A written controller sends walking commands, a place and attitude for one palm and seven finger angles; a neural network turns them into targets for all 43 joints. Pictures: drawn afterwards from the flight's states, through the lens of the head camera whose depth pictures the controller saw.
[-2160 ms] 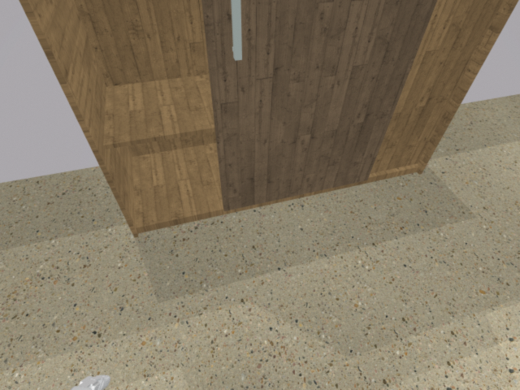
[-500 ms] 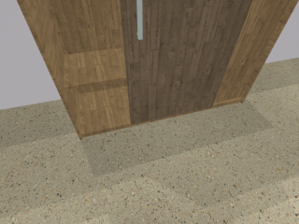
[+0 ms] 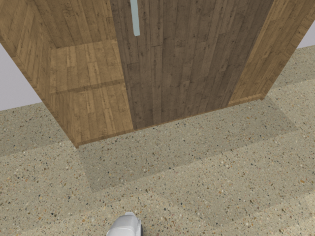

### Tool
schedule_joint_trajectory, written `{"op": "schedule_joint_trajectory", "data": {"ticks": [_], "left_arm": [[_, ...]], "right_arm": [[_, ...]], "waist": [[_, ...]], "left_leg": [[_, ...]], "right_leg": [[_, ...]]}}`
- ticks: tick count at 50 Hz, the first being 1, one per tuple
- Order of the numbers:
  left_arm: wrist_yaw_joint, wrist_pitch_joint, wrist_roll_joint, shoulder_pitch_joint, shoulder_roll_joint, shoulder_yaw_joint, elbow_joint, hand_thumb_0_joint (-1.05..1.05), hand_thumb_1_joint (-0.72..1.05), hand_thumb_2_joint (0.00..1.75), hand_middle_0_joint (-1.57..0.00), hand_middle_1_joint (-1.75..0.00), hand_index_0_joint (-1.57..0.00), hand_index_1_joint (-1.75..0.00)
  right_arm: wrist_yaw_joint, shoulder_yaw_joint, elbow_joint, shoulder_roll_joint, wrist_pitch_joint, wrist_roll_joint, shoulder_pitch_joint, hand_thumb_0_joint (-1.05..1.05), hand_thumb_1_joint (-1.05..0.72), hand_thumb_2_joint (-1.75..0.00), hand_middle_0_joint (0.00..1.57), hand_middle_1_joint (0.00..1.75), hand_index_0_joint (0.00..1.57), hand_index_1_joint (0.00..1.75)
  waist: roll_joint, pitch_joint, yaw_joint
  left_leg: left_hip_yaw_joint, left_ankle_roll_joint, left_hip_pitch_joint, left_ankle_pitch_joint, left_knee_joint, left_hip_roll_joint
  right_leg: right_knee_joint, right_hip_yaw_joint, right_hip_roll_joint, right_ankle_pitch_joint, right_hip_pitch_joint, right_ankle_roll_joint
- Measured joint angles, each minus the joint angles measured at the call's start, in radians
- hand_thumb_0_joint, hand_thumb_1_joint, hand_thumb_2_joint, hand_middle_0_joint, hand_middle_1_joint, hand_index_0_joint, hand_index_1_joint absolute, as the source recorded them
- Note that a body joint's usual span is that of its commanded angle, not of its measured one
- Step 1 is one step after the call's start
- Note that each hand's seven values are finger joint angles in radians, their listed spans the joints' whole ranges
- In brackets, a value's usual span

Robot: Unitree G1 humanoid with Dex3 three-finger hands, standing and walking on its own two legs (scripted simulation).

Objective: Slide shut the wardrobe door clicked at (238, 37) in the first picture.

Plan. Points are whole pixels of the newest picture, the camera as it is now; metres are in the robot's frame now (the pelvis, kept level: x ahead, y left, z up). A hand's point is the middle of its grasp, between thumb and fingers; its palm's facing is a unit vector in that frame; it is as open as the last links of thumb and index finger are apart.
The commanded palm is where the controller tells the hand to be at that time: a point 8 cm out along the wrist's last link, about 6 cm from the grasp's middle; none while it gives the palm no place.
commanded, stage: turn to face it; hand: right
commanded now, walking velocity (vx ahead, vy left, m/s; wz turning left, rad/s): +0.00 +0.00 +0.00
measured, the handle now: out of the picture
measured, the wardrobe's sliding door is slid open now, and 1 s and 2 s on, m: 0.41 0.41 0.41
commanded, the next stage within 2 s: take the last steps up to it in 0.74 s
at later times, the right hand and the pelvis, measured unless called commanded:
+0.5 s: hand (229, 217) +0.22 -0.20 -0.19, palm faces -0.10 +0.98 -0.17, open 7.3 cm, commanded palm none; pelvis +0.14 -0.01 -0.01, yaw +11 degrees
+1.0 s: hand (208, 180) +0.32 -0.13 -0.16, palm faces -0.36 +0.91 -0.22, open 7.4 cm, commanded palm none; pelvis +0.17 +0.01 +0.00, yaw +22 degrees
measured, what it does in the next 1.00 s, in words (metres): walks ahead, turning left: left foot, then right foot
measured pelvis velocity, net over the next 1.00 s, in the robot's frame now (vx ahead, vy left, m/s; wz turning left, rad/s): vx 0.17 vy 0.01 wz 0.38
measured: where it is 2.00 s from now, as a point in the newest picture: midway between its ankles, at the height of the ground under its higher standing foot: (146, 201)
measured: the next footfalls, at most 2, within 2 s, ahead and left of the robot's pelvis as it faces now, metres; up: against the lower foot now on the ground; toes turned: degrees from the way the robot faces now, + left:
left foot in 0.08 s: +0.19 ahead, +0.13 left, +0.00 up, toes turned +7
right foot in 0.42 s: +0.22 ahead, -0.10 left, +0.00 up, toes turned +3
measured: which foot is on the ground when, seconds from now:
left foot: up 0.00-0.06, down 0.08-0.44, up 0.46-0.86, down 0.88-1.00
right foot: down 0.00-0.10, up 0.12-0.40, down 0.42-0.88, up 0.90-1.00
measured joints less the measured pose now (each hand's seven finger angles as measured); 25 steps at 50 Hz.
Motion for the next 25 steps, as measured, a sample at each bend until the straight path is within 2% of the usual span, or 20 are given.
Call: {"op": "schedule_joint_trajectory", "data": {"ticks": [2,4,7,8,10,12,15,18,21,22,23,25], "left_arm": [[0.001,0.004,0.0,0.004,0.006,0.005,0.008,0.01,0.9,0.9,-0.2,-0.3,-0.21,-0.3],[0.0,0.009,-0.004,0.014,0.01,0.009,0.015,0.01,0.9,0.9,-0.2,-0.3,-0.21,-0.3],[-0.002,0.027,-0.016,-0.048,0.034,0.018,0.007,0.01,0.9,0.9,-0.2,-0.3,-0.21,-0.3],[-0.001,0.034,-0.016,-0.081,0.046,0.023,-0.005,0.01,0.9,0.9,-0.2,-0.3,-0.21,-0.3],[0.001,0.043,-0.011,-0.154,0.069,0.03,-0.044,0.01,0.9,0.9,-0.2,-0.3,-0.2,-0.3],[0.004,0.05,-0.005,-0.224,0.086,0.034,-0.093,0.01,0.91,0.9,-0.2,-0.3,-0.2,-0.3],[0.004,0.052,-0.003,-0.309,0.097,0.037,-0.166,0.01,0.91,0.9,-0.2,-0.3,-0.2,-0.3],[0.001,0.049,-0.004,-0.37,0.101,0.033,-0.219,0.0,0.91,0.9,-0.2,-0.3,-0.2,-0.3],[0.0,0.042,-0.007,-0.397,0.101,0.025,-0.255,0.0,0.91,0.9,-0.2,-0.3,-0.2,-0.3],[0.001,0.037,-0.006,-0.399,0.095,0.023,-0.261,0.0,0.91,0.9,-0.2,-0.3,-0.2,-0.3],[0.0,0.036,-0.003,-0.397,0.091,0.019,-0.27,0.0,0.91,0.9,-0.2,-0.3,-0.2,-0.3],[-0.001,0.037,0.003,-0.387,0.084,0.012,-0.28,0.0,0.91,0.9,-0.2,-0.3,-0.2,-0.3]], "right_arm": [[0.0,-0.002,-0.014,0.001,-0.009,0.0,-0.027,0.01,-0.92,-0.9,0.2,0.3,0.2,0.3],[-0.001,-0.002,-0.034,-0.004,-0.034,-0.003,-0.038,0.01,-0.92,-0.9,0.2,0.3,0.2,0.3],[-0.017,-0.003,-0.048,0.007,-0.07,0.001,-0.054,0.0,-0.92,-0.9,0.2,0.3,0.2,0.3],[-0.021,-0.002,-0.049,0.01,-0.069,0.004,-0.049,0.0,-0.91,-0.9,0.2,0.3,0.2,0.3],[-0.03,0.001,-0.042,0.019,-0.056,0.003,-0.034,0.0,-0.91,-0.9,0.2,0.3,0.2,0.3],[-0.039,-0.003,-0.032,0.024,-0.037,0.0,-0.016,0.0,-0.92,-0.89,0.2,0.3,0.2,0.3],[-0.038,-0.01,-0.025,0.011,-0.011,-0.006,0.004,0.0,-0.93,-0.89,0.2,0.3,0.2,0.3],[-0.028,-0.015,-0.03,-0.001,0.009,-0.009,0.022,0.0,-0.93,-0.89,0.2,0.3,0.2,0.3],[-0.022,-0.02,-0.044,-0.013,0.026,-0.004,0.042,0.0,-0.92,-0.89,0.2,0.3,0.2,0.3],[-0.021,-0.023,-0.049,-0.02,0.033,-0.001,0.047,0.0,-0.92,-0.89,0.2,0.3,0.2,0.3],[-0.02,-0.027,-0.053,-0.026,0.041,0.001,0.049,0.0,-0.92,-0.89,0.2,0.3,0.2,0.3],[-0.015,-0.033,-0.058,-0.033,0.052,-0.003,0.051,0.0,-0.91,-0.89,0.2,0.3,0.2,0.3]], "waist": [[-0.011,0.008,0.007],[-0.014,0.006,0.006],[-0.032,0.027,-0.014],[-0.033,0.03,-0.019],[-0.034,0.025,-0.019],[-0.03,0.009,-0.015],[-0.02,-0.018,-0.024],[-0.008,-0.034,-0.046],[0.003,-0.048,-0.063],[0.018,-0.052,-0.066],[0.027,-0.054,-0.069],[0.026,-0.055,-0.073]], "left_leg": [[0.013,0.016,0.035,0.008,-0.067,-0.017],[0.023,0.038,0.107,0.057,-0.15,-0.035],[0.03,0.045,0.113,0.006,-0.074,-0.058],[0.026,0.044,0.127,-0.006,-0.079,-0.069],[0.015,0.037,0.158,0.001,-0.121,-0.088],[0.002,0.036,0.18,0.018,-0.167,-0.102],[-0.028,0.033,0.193,0.028,-0.205,-0.116],[-0.064,0.02,0.2,0.019,-0.206,-0.125],[-0.099,-0.002,0.203,-0.011,-0.173,-0.132],[-0.113,-0.008,0.199,-0.027,-0.15,-0.127],[-0.121,-0.01,0.186,-0.102,-0.101,-0.125],[-0.114,-0.022,0.134,-0.222,0.078,-0.127]], "right_leg": [[0.03,-0.002,-0.013,-0.047,0.022,0.014],[0.156,-0.002,-0.028,-0.124,0.002,0.023],[0.654,0.027,-0.049,-0.165,-0.206,0.016],[0.773,0.031,-0.051,-0.156,-0.273,0.016],[0.877,0.025,-0.068,-0.115,-0.39,0.024],[0.846,0.016,-0.087,-0.088,-0.477,0.04],[0.7,0.009,-0.099,-0.049,-0.538,0.059],[0.551,0.01,-0.092,-0.021,-0.53,0.068],[0.37,0.002,-0.075,0.049,-0.453,0.072],[0.346,-0.011,-0.066,0.071,-0.436,0.049],[0.349,-0.024,-0.063,0.075,-0.429,0.022],[0.335,-0.045,-0.072,0.072,-0.405,-0.012]]}}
